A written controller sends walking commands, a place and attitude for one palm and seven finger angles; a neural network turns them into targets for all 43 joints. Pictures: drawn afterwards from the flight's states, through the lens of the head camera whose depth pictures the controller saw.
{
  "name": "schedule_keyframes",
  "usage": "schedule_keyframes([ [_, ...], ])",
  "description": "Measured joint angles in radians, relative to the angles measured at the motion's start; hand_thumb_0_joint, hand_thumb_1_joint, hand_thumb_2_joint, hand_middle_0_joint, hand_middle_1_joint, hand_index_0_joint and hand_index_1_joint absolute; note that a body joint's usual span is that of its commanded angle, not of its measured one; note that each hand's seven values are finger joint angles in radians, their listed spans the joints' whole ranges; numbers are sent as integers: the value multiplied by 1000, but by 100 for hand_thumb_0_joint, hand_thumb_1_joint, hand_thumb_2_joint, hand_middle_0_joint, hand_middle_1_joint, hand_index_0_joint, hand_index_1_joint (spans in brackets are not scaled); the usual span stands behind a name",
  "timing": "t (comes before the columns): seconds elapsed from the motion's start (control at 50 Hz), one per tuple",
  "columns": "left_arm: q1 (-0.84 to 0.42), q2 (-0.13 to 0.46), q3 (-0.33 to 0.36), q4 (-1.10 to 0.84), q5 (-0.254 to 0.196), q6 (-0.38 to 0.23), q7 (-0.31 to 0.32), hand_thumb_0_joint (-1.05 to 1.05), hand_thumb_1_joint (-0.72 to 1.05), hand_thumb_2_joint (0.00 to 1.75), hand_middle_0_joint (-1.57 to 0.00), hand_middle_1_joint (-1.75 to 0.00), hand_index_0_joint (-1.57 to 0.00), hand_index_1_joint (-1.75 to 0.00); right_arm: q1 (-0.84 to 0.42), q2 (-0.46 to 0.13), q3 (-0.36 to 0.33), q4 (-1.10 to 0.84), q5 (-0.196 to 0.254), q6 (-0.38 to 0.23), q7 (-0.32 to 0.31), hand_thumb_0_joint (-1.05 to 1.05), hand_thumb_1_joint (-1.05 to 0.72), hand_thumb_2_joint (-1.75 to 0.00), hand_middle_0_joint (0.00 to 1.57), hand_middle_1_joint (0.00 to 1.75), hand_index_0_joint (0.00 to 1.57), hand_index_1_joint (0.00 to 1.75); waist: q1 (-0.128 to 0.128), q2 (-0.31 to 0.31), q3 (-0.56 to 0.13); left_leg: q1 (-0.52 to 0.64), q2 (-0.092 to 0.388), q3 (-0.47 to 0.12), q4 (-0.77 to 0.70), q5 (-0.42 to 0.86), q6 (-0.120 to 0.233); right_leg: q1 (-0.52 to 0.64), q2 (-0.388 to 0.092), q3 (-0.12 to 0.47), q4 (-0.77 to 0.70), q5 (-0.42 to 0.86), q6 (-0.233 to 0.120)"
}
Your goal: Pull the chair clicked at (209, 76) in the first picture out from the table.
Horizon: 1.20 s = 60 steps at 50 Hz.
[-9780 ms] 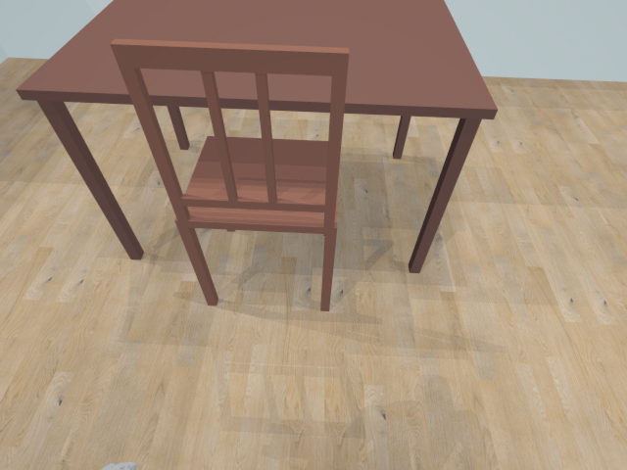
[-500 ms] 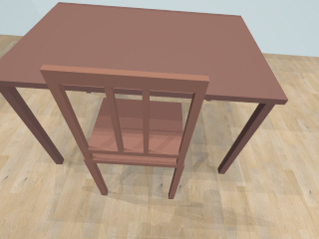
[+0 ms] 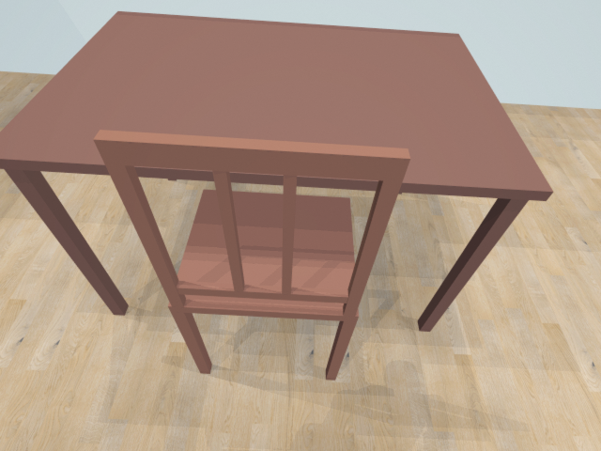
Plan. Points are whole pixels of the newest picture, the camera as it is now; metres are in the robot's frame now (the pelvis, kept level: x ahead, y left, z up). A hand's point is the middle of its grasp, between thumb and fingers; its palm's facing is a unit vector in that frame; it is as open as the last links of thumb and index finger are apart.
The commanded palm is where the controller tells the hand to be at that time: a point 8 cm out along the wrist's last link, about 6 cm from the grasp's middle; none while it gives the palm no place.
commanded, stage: look again from close up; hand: left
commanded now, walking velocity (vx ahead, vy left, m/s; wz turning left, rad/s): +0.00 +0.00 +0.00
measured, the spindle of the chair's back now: (231, 238) +0.47 +0.15 -0.05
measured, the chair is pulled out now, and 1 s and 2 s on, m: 0.00 0.00 0.00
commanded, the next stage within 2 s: raise the hand toward the chair's back in 0.82 s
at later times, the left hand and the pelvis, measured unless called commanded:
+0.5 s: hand out of the picture -0.01 +0.16 -0.18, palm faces +0.00 -0.98 -0.19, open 7.3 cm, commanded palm none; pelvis +0.00 -0.01 +0.00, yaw -1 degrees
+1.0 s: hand out of the picture +0.05 +0.15 -0.15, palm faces +0.11 -0.97 -0.23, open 7.3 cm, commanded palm +0.10 +0.19 -0.07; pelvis +0.00 -0.03 +0.00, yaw -1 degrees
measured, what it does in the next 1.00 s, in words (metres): stands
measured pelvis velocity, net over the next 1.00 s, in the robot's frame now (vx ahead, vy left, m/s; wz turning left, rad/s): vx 0.00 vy -0.03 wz -0.01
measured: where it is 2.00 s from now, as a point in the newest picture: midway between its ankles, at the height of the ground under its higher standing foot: outside the picture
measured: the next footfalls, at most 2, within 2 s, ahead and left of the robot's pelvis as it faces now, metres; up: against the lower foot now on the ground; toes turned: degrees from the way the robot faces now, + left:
none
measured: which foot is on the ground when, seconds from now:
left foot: down 0.00-1.00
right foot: down 0.00-1.00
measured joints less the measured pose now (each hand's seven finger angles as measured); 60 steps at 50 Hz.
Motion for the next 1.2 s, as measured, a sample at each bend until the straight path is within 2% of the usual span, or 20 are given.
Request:
schedule_keyframes([
  [0.32, 2, -21, 4, 14, 0, -4, 2, 0, 91, 90, -20, -30, -20, -30, 9, 3, -2, 9, 1, -4, -6, 1, -92, -90, 20, 30, 20, 30, -2, 7, -4, 18, 5, 8, -21, 5, -8, 4, 5, 9, 1, -3, -3],
  [0.92, 8, -42, 7, 13, -2, -11, 1, 0, 91, 90, -20, -30, -20, -30, 29, 18, 1, 24, 2, -1, -10, 1, -92, -90, 20, 30, 20, 30, -5, 21, 1, 14, 35, -1, -20, 2, -39, -5, 35, 1, 10, -11, -32],
  [0.94, 8, -35, -4, 6, -5, -9, -3, 0, 91, 90, -20, -30, -20, -30, 31, 18, 3, 12, -5, 2, -7, 1, -92, -90, 20, 30, 20, 30, -8, 17, 0, 9, 32, -1, -20, 3, -39, -15, 32, 1, 23, -17, -39],
  [0.96, 52, -28, 4, -145, -45, 53, -2, 1, 91, 90, -20, -30, -20, -30, 50, 14, 13, -37, 5, -6, -12, 1, -92, -90, 20, 30, 20, 30, -15, 12, 1, -7, 30, -6, -9, 2, -40, -32, 30, -4, 41, -25, -45],
  [0.98, 104, -8, 15, -322, -69, 83, 19, 2, 93, 90, -20, -30, -20, -30, 75, 9, 17, -89, 15, -48, -25, 2, -93, -90, 20, 30, 20, 30, -11, 4, 5, -15, 29, -4, -1, 0, -43, -49, 29, -2, 64, -36, -58],
  [1.02, 153, 30, 25, -579, -102, 64, 57, 3, 94, 90, -20, -29, -20, -30, 104, -9, 20, -158, 30, -146, -42, 2, -93, -90, 20, 30, 20, 30, -6, -3, 4, -31, 29, 0, 10, -4, -49, -75, 29, 2, 97, -52, -74],
  [1.08, 132, 45, 50, -820, -138, 20, 70, 3, 92, 88, -19, -29, -19, -29, 90, -54, 13, -238, 36, -231, -49, 2, -93, -90, 20, 30, 20, 30, -43, 16, -21, -111, 38, -24, 73, -19, -53, -128, 35, -22, 123, -55, -60],
  [1.14, 59, 41, 86, -933, -139, -115, 30, 3, 86, 86, -18, -28, -19, -28, 53, -85, -13, -327, 10, -283, -30, 2, -92, -90, 20, 30, 20, 30, -73, 18, -78, -257, 48, -41, 186, -53, -63, -262, 42, -38, 221, -87, -63],
  [1.2, 26, 22, 123, -970, -182, -295, -80, 2, 80, 84, -18, -27, -18, -27, 3, -96, -43, -414, -4, -296, 12, 1, -91, -90, 20, 30, 20, 30, -71, -1, -140, -409, 69, -33, 328, -111, -80, -421, 59, -28, 365, -141, -79],
])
